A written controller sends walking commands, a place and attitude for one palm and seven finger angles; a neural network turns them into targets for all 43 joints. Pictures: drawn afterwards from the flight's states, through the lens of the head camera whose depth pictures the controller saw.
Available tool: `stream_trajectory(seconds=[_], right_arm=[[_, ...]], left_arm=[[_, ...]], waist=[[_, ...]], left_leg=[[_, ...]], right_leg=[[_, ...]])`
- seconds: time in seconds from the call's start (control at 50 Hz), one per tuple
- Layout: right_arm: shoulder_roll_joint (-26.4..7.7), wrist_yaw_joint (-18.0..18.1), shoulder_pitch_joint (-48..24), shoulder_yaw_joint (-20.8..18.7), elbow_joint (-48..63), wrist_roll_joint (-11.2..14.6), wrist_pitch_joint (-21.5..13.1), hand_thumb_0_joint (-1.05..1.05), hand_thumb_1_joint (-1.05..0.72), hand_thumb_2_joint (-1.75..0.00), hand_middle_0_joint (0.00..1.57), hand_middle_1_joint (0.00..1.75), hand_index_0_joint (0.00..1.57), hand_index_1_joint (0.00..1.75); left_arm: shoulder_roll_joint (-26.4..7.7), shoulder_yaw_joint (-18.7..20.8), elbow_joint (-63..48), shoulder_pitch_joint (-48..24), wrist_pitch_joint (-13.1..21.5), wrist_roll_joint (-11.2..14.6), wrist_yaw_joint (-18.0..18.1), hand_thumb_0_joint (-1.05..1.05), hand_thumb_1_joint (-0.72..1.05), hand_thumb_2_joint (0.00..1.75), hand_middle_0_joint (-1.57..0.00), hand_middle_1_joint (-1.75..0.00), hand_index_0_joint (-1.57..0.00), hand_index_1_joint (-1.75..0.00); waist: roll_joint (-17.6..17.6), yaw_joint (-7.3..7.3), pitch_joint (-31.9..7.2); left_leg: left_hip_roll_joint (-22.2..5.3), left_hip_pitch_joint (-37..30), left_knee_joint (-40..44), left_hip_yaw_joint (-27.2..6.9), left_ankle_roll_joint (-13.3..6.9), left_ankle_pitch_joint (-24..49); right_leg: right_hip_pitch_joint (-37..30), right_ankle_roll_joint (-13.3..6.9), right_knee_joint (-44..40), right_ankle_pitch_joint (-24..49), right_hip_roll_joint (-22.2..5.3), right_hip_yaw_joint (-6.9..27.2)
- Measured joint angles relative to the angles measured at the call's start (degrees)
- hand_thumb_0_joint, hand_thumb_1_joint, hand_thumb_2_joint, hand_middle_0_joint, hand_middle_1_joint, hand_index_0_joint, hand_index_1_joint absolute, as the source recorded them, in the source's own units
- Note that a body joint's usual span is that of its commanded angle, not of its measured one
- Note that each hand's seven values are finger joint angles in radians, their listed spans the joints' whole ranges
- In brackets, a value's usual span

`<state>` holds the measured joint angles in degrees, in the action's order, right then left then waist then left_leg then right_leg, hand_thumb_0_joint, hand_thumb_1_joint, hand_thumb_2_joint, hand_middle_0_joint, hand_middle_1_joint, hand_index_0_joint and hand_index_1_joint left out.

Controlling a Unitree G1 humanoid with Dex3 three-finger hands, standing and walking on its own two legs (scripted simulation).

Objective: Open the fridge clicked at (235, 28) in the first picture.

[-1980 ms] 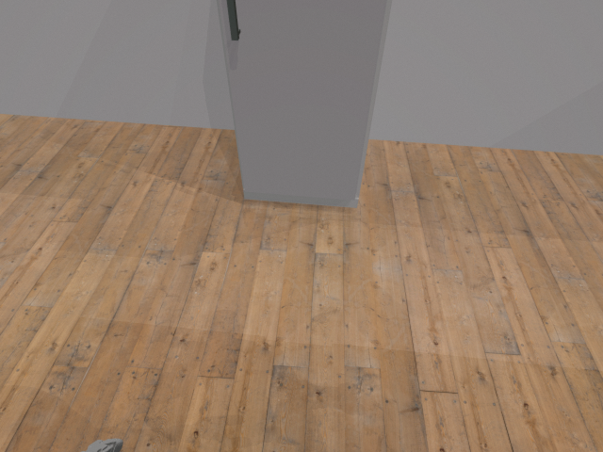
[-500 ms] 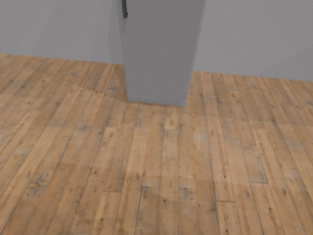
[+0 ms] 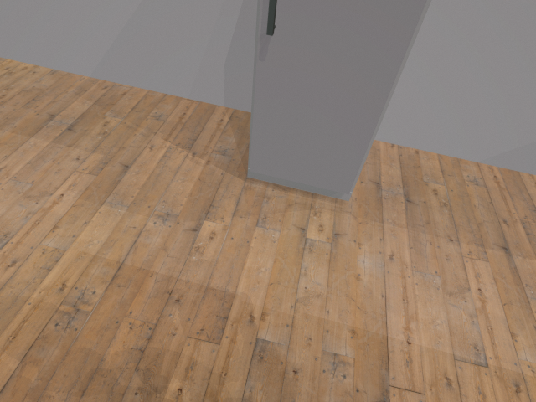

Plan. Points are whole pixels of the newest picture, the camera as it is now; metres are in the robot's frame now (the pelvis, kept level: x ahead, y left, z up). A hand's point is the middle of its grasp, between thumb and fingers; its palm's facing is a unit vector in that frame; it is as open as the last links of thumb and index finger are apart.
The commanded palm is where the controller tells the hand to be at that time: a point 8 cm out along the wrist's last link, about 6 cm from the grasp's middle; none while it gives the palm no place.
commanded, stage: walk to a spot facing it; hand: left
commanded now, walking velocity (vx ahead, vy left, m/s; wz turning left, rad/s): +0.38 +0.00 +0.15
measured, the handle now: out of the picture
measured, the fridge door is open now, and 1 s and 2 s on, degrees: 0 0 0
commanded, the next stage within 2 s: turn to face it in 0.74 s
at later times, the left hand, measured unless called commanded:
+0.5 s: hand (199, 315) +0.31 +0.14 -0.17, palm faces +0.14 -0.97 -0.18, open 7.4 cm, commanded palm none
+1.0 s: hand (172, 317) +0.31 +0.19 -0.18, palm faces +0.35 -0.92 -0.17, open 7.4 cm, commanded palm none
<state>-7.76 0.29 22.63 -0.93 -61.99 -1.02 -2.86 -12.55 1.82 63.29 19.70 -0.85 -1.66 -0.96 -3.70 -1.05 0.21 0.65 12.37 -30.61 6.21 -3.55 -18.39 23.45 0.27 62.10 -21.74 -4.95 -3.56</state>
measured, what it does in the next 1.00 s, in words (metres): walks ahead: right foot, then left foot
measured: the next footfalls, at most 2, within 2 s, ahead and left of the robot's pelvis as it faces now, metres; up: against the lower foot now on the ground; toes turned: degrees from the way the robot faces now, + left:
right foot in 0.38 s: +0.34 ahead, -0.13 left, +0.00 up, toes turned -3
left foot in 0.86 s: +0.48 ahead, +0.14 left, +0.00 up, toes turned +25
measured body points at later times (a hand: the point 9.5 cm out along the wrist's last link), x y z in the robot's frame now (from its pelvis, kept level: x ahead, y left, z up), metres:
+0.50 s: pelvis +0.23 -0.05 -0.01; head +0.24 -0.05 +0.44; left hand +0.30 +0.19 -0.15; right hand +0.18 -0.27 -0.17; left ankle +0.09 +0.06 -0.63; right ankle +0.30 -0.13 -0.73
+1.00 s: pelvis +0.41 +0.04 +0.00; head +0.43 +0.07 +0.44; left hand +0.29 +0.24 -0.17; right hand +0.59 -0.14 -0.13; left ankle +0.44 +0.12 -0.73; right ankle +0.39 -0.10 -0.65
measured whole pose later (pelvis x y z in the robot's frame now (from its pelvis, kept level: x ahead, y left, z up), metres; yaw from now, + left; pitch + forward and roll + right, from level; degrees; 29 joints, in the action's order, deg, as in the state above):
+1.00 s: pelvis +0.41 +0.04 +0.00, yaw +15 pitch -2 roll -1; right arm -8.4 0.5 5.8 -0.9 -56.0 -1.1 -3.5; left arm -10.6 2.4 63.9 21.1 0.6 -0.8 0.8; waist -2.6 3.8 4.9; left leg -1.8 17.3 -32.5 11.4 -4.2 -13.6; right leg 23.4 2.0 67.7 -24.5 -6.5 -5.2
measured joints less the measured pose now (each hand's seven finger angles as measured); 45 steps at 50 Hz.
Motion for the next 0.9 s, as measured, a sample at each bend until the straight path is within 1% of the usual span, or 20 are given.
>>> stream_trajectory(seconds=[0.1, 0.2, 0.26, 0.34, 0.36, 0.38, 0.4, 0.42, 0.44, 0.46, 0.48, 0.52, 0.58, 0.64, 0.72, 0.8, 0.84, 0.86, 0.88, 0.9], right_arm=[[3.0, 0.7, 3.7, 0.4, -3.1, 0.4, -1.2, 0.00, -0.91, -0.90, 0.20, 0.30, 0.20, 0.30], [4.6, 1.2, 5.6, 0.1, -4.8, 0.4, -1.7, 0.00, -0.91, -0.90, 0.20, 0.30, 0.20, 0.30], [4.4, 1.3, 6.0, -0.2, -5.1, 0.1, -1.8, 0.00, -0.91, -0.90, 0.20, 0.30, 0.20, 0.30], [3.3, 1.4, 6.2, -0.7, -5.6, -0.3, -1.7, 0.00, -0.91, -0.90, 0.20, 0.30, 0.20, 0.30], [3.0, 1.3, 6.5, -0.8, -5.8, -0.2, -1.6, 0.00, -0.91, -0.90, 0.20, 0.30, 0.20, 0.30], [2.9, 1.2, 6.8, -0.9, -5.9, 0.0, -1.4, 0.00, -0.91, -0.90, 0.20, 0.30, 0.20, 0.30], [2.5, 0.9, 6.3, -1.0, -6.1, 0.3, -0.9, 0.00, -0.91, -0.90, 0.20, 0.30, 0.20, 0.30], [1.9, 0.8, 5.3, -1.2, -6.0, 0.5, -0.4, 0.00, -0.91, -0.90, 0.20, 0.30, 0.20, 0.30], [1.2, 0.6, 4.2, -1.6, -5.8, 0.5, 0.2, 0.00, -0.91, -0.90, 0.20, 0.30, 0.20, 0.30], [0.4, 0.4, 2.9, -2.0, -5.3, 0.4, 0.6, 0.00, -0.91, -0.90, 0.20, 0.30, 0.20, 0.30], [-0.3, 0.3, 1.4, -2.2, -4.7, 0.2, 1.0, 0.00, -0.91, -0.90, 0.20, 0.30, 0.20, 0.30], [-1.7, 0.2, -1.7, -2.7, -2.9, -0.2, 1.4, 0.01, -0.91, -0.90, 0.20, 0.30, 0.19, 0.30], [-2.9, -0.1, -5.5, -3.3, 0.1, -0.5, 1.7, 0.00, -0.92, -0.90, 0.19, 0.30, 0.19, 0.30], [-3.6, -0.7, -8.8, -3.6, 2.5, -0.5, 2.0, 0.00, -0.92, -0.90, 0.19, 0.30, 0.19, 0.30], [-3.8, -1.8, -12.5, -3.3, 4.4, -0.5, 2.2, 0.00, -0.92, -0.90, 0.19, 0.30, 0.19, 0.30], [-3.6, -2.6, -15.6, -2.6, 5.8, -0.4, 2.4, 0.00, -0.92, -0.90, 0.19, 0.30, 0.19, 0.30], [-3.4, -2.7, -16.6, -2.2, 6.7, -0.5, 2.0, 0.00, -0.92, -0.90, 0.19, 0.30, 0.19, 0.30], [-3.5, -2.7, -16.8, -1.9, 7.4, -0.7, 1.4, 0.00, -0.92, -0.90, 0.19, 0.30, 0.19, 0.30], [-3.4, -2.3, -17.3, -1.8, 7.8, -0.8, 0.7, 0.00, -0.91, -0.90, 0.19, 0.30, 0.19, 0.30], [-3.2, -1.8, -17.6, -1.6, 7.9, -0.6, 0.2, 0.00, -0.91, -0.90, 0.19, 0.30, 0.19, 0.30]], left_arm=[[1.6, 0.4, -1.8, -2.7, 1.0, 0.0, -0.2, 0.01, 0.91, 0.90, -0.20, -0.29, -0.19, -0.30], [2.0, 1.2, -2.9, -6.4, 1.0, 0.3, 0.0, 0.01, 0.93, 0.90, -0.20, -0.29, -0.20, -0.30], [2.2, 1.4, -3.5, -8.9, 1.1, 0.5, -0.2, 0.01, 0.93, 0.90, -0.20, -0.29, -0.19, -0.30], [2.9, 1.4, -5.1, -12.1, 1.9, 0.6, -0.4, 0.01, 0.92, 0.90, -0.20, -0.29, -0.19, -0.30], [3.0, 1.3, -5.7, -12.6, 2.6, 0.5, -0.5, 0.01, 0.92, 0.90, -0.20, -0.29, -0.19, -0.30], [2.8, 1.3, -6.5, -13.0, 3.7, 0.3, -0.5, 0.01, 0.91, 0.90, -0.20, -0.29, -0.19, -0.30], [3.1, 1.3, -7.0, -13.4, 4.7, 0.2, -0.3, 0.00, 0.91, 0.90, -0.20, -0.29, -0.19, -0.30], [3.4, 1.3, -7.3, -13.5, 5.4, 0.3, -0.1, 0.00, 0.91, 0.90, -0.20, -0.29, -0.20, -0.30], [3.8, 1.2, -7.4, -13.4, 5.6, 0.5, 0.1, 0.00, 0.91, 0.90, -0.20, -0.29, -0.20, -0.30], [4.1, 1.1, -7.2, -12.8, 5.6, 0.5, 0.4, 0.00, 0.91, 0.90, -0.20, -0.29, -0.20, -0.30], [4.3, 1.0, -6.9, -12.0, 5.6, 0.5, 0.7, 0.00, 0.91, 0.90, -0.20, -0.29, -0.20, -0.30], [4.7, 0.9, -5.8, -10.0, 5.6, 0.4, 1.3, 0.00, 0.91, 0.90, -0.20, -0.29, -0.20, -0.30], [3.6, 1.9, -4.5, -7.1, 5.8, 0.4, 2.3, -0.02, 0.95, 0.90, -0.21, -0.29, -0.20, -0.30], [2.6, 1.5, -2.7, -4.2, 5.6, 0.1, 2.0, -0.02, 0.95, 0.90, -0.20, -0.29, -0.20, -0.30], [2.0, 0.8, -1.2, -1.0, 5.3, 0.2, 1.5, -0.01, 0.93, 0.90, -0.20, -0.29, -0.20, -0.30], [1.9, 0.6, -0.4, 1.9, 4.7, 0.1, 1.4, 0.00, 0.92, 0.90, -0.20, -0.29, -0.20, -0.30], [1.8, 0.7, 0.0, 3.5, 4.3, 0.2, 1.3, 0.00, 0.91, 0.90, -0.20, -0.29, -0.20, -0.30], [1.9, 0.7, 0.2, 4.4, 4.0, 0.3, 1.2, 0.00, 0.91, 0.90, -0.20, -0.29, -0.20, -0.30], [1.9, 0.7, 0.5, 4.5, 3.3, 0.7, 1.0, 0.00, 0.91, 0.90, -0.20, -0.29, -0.20, -0.30], [1.8, 0.6, 0.6, 4.1, 2.7, 0.8, 1.1, 0.00, 0.91, 0.90, -0.20, -0.29, -0.20, -0.30]], waist=[[0.9, 0.15, 0.3], [1.5, -0.43, 1.1], [2.1, -1.32, 1.8], [3.6, -2.41, 2.7], [4.0, -2.37, 2.9], [3.8, -2.19, 2.9], [4.0, -1.62, 3.2], [4.6, -1.33, 3.6], [5.2, -1.10, 3.7], [5.6, -0.86, 3.5], [5.7, -0.71, 3.1], [5.7, -0.73, 2.3], [5.5, -0.53, 0.9], [5.1, -0.03, 0.1], [4.4, 1.45, 0.6], [3.6, 3.57, 2.3], [2.6, 4.17, 3.1], [2.6, 4.22, 3.3], [2.3, 4.08, 3.9], [2.0, 4.25, 4.5]], left_leg=[[1.4, -6.8, 9.6, -1.9, -0.5, 2.4], [1.8, -12.7, 14.5, -3.2, 0.2, 1.6], [1.5, -15.8, 15.2, -3.5, 1.0, -0.5], [0.1, -18.9, 12.7, -4.2, 2.5, -5.6], [-0.5, -18.7, 9.6, -4.6, 2.8, -7.9], [-0.7, -16.7, 3.1, -4.9, 2.8, -10.4], [-1.0, -12.6, -7.7, -5.4, 2.4, -11.3], [-1.3, -8.0, -19.2, -6.3, 1.7, -11.0], [-1.6, -3.5, -28.9, -6.8, 1.1, -9.5], [-2.2, 0.7, -35.8, -6.6, 0.8, -7.1], [-2.9, 4.5, -40.1, -6.1, 0.8, -4.7], [-4.5, 11.1, -42.5, -5.4, 1.2, -0.8], [-6.6, 17.8, -38.4, -4.6, 2.5, 2.7], [-8.0, 20.7, -29.9, -3.3, 3.5, 5.5], [-8.3, 20.1, -17.4, -1.6, 3.9, 8.0], [-7.1, 16.8, -10.2, 0.5, 2.9, 6.6], [-5.5, 13.5, -6.5, 1.9, 2.0, 5.7], [-4.8, 11.7, -4.2, 2.1, 0.8, 8.2], [-4.1, 11.9, -5.8, 2.3, -0.4, 8.4], [-3.6, 11.7, -7.4, 2.6, -1.1, 6.8]], right_leg=[[7.9, 1.5, -1.4, 7.3, -1.4, -0.2], [11.5, 2.1, -9.0, 11.7, -2.3, -0.7], [10.8, 1.4, -16.6, 12.4, -1.8, -1.6], [6.8, -0.7, -24.5, 10.9, 0.3, -3.0], [4.7, -1.3, -26.7, 11.1, 1.2, -3.5], [2.6, -2.4, -28.6, 12.7, 1.2, -3.7], [2.9, -3.1, -26.5, 13.8, 1.2, -4.3], [2.6, -3.4, -24.3, 12.3, 1.4, -5.1], [1.6, -3.6, -23.6, 10.4, 1.7, -5.9], [0.2, -3.6, -24.1, 9.0, 2.0, -6.6], [-1.3, -3.5, -25.3, 8.3, 2.3, -7.1], [-4.4, -3.1, -28.7, 8.5, 2.7, -8.0], [-8.7, -3.2, -33.6, 8.5, 3.3, -9.5], [-12.7, -2.8, -37.3, 8.1, 3.5, -10.8], [-17.5, -1.4, -39.8, 6.1, 3.1, -12.7], [-21.4, 0.7, -38.7, 2.2, 1.8, -14.7], [-22.1, 2.1, -35.0, -1.2, -0.2, -15.2], [-20.8, 2.5, -30.0, -3.3, -1.5, -15.0], [-17.9, 2.6, -21.7, -5.6, -2.5, -12.9], [-14.3, 2.2, -12.7, -7.6, -2.5, -9.5]])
